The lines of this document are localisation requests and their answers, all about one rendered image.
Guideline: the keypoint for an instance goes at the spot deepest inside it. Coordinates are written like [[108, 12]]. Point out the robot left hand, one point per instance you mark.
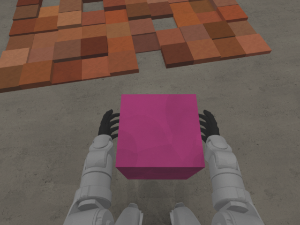
[[105, 125]]

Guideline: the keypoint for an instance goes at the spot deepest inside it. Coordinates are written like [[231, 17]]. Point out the right robot thigh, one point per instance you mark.
[[183, 216]]

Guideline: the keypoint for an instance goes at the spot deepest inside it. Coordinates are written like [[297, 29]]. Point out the carton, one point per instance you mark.
[[159, 137]]

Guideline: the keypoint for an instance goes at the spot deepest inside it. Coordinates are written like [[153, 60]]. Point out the right robot forearm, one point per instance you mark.
[[228, 189]]

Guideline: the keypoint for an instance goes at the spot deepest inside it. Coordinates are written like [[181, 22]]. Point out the robot left upper arm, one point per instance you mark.
[[98, 216]]

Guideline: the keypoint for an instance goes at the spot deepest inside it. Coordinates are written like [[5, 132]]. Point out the robot right upper arm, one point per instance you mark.
[[228, 217]]

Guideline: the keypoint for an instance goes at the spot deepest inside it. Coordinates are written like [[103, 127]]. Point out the robot thigh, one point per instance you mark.
[[183, 216], [130, 216]]

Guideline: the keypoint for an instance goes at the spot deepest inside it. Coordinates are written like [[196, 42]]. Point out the left robot forearm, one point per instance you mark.
[[94, 191]]

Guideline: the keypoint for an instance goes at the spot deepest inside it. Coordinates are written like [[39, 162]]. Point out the robot right hand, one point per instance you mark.
[[210, 125]]

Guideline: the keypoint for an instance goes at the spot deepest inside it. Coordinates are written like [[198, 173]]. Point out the left robot thigh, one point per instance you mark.
[[130, 216]]

